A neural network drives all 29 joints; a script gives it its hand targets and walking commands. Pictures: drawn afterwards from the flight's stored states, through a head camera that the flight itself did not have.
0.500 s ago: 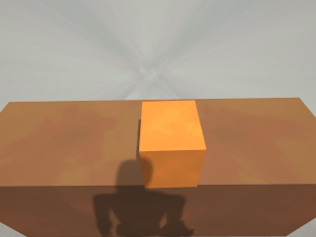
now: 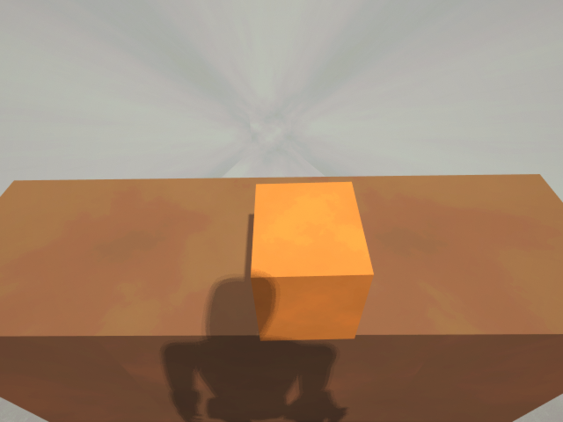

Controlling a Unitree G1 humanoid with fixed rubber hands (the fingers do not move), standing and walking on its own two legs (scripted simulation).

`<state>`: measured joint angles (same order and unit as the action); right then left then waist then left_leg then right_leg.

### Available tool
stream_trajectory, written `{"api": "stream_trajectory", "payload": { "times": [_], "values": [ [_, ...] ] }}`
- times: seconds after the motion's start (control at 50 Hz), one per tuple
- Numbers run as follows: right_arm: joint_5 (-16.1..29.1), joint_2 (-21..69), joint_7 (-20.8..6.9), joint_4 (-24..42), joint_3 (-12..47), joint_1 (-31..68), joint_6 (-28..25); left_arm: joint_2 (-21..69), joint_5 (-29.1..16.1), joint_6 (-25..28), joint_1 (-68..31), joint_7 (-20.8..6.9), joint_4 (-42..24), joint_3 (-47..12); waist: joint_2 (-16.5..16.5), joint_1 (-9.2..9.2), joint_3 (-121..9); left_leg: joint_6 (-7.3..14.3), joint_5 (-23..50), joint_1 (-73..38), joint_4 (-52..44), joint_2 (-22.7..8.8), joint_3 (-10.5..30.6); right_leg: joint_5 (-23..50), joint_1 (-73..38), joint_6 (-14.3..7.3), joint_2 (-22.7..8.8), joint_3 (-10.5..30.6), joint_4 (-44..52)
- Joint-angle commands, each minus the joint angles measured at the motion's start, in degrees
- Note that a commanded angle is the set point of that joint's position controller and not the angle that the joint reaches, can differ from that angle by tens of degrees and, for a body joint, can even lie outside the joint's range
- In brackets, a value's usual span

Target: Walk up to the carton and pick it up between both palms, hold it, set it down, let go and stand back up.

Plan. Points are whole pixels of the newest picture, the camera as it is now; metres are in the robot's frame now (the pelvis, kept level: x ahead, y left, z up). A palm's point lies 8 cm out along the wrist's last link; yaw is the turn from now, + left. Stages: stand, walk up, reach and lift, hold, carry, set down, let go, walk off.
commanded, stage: stand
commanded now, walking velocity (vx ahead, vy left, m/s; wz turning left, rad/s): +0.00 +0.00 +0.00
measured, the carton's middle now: (305, 262) +0.42 +0.00 -0.04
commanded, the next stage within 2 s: none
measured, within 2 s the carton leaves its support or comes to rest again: neither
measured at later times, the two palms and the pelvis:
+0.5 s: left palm out of the picture +0.00 +0.23 -0.15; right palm out of the picture +0.00 -0.21 -0.14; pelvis +0.01 +0.01 +0.00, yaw +0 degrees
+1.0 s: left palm out of the picture -0.01 +0.23 -0.15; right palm out of the picture -0.01 -0.21 -0.14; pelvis +0.01 +0.01 +0.00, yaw +0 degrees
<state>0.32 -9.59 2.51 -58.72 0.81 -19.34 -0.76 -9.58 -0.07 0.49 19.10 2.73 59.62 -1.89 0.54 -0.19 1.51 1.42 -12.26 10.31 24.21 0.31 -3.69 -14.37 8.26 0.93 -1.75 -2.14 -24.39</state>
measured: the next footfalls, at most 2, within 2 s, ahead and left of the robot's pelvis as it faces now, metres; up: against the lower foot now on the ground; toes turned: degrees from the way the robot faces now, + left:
none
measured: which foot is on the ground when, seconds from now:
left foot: down 0.00-1.00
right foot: down 0.00-1.00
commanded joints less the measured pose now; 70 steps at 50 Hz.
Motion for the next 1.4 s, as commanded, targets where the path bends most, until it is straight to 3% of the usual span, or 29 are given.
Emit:
{"api": "stream_trajectory", "payload": {
  "times": [0.0,0.24,0.3,0.4,0.56,0.66,0.74,0.84,0.9,0.92,1.1,1.18,1.38],
  "values": [
    [-0.07,-6.23,0.47,1.56,-1.22,-4.47,-0.73,-7.1,0.22,0.72,4.09,0.45,-1.46,1.32,0.0,-0.15,3.13,-0.81,5.04,1.1,-6.05,-6.66,6.94,5.6,2.78,-0.54,-4.73,4.94,5.04],
    [0.05,-5.89,0.66,0.25,-1.33,-4.43,-0.67,-6.02,0.22,0.53,4.6,0.6,0.15,0.92,-0.74,-0.05,3.77,-0.89,6.11,0.91,-6.27,-6.55,6.77,6.94,2.16,-0.21,-4.95,4.73,5.2],
    [0.0,-5.77,0.64,0.15,-1.13,-4.16,-0.85,-6.28,0.01,0.59,4.11,0.71,0.51,0.88,0.92,-0.16,3.51,-0.81,7.41,0.16,-6.15,-6.86,6.84,6.88,2.48,-0.42,-5.1,4.87,5.34],
    [-0.03,-5.7,0.67,-0.34,-1.03,-4.15,-0.77,-5.92,-0.02,0.55,4.21,0.69,0.61,0.79,-1.13,-0.03,4.13,-1.1,6.28,0.87,-6.58,-6.44,6.7,6.25,2.21,-0.34,-5.11,4.68,5.59],
    [0.03,-5.61,0.75,-0.79,-1.26,-4.7,-0.86,-5.45,-0.01,0.57,4.86,0.72,1.6,0.67,0.1,0.14,4.05,-1.15,7.58,0.27,-6.83,-6.62,6.7,6.52,2.47,-0.17,-5.22,4.48,5.54],
    [0.06,-5.23,0.78,-0.88,-1.18,-5.31,-0.9,-5.28,-0.02,0.34,4.28,0.82,1.79,0.74,0.21,-0.25,3.58,-1.99,6.76,0.13,-7.73,-6.97,7.39,5.64,2.39,-0.27,-5.13,4.21,5.16],
    [0.01,-5.22,0.79,-0.71,-1.24,-4.63,-0.8,-5.36,0.29,0.36,4.51,0.78,1.94,0.77,-0.93,-0.04,4.95,-1.45,3.75,1.09,-7.92,-6.3,6.59,4.74,2.91,0.08,-5.14,4.08,5.39],
    [-0.01,-5.25,0.88,-0.86,-1.09,-5.18,-1.0,-5.25,0.23,0.44,4.5,0.92,2.18,0.5,-0.54,-0.26,3.46,-1.88,8.05,-0.15,-7.78,-6.74,7.26,6.56,1.86,0.14,-5.46,4.28,5.17],
    [-0.05,-4.94,0.91,-1.04,-1.11,-5.25,-0.94,-5.26,0.01,0.38,4.35,0.87,2.27,0.67,-0.22,-0.19,3.93,-1.91,6.94,-0.07,-8.14,-6.6,7.22,5.7,2.11,0.07,-5.35,4.15,5.22],
    [-0.01,-5.04,0.95,-0.96,-1.1,-4.96,-0.93,-4.52,0.15,0.29,4.51,0.89,2.33,0.48,-1.51,0.07,4.41,-1.86,7.16,0.28,-8.05,-6.65,6.96,5.98,2.1,0.13,-5.49,4.19,5.19],
    [-0.18,-5.1,1.09,-1.32,-1.26,-6.0,-1.18,-4.76,-0.02,0.33,4.29,1.01,2.64,0.39,0.06,-0.27,2.93,-2.73,10.74,-1.04,-7.76,-6.95,7.39,6.65,1.42,0.31,-5.69,3.71,4.94],
    [-0.08,-4.47,0.97,-1.46,-1.2,-5.45,-0.99,-5.04,0.0,0.42,4.75,0.96,2.81,0.58,0.13,-0.05,3.54,-1.61,8.07,-0.24,-7.45,-6.39,6.81,6.1,1.69,-0.05,-5.73,3.76,5.56],
    [0.08,-4.47,0.89,-2.07,-0.9,-5.05,-1.03,-4.41,0.18,0.61,4.19,1.03,3.32,0.31,0.4,0.01,4.68,-1.68,10.5,-0.47,-6.96,-6.66,6.78,7.46,2.05,-0.18,-5.76,3.81,5.76]
  ]
}}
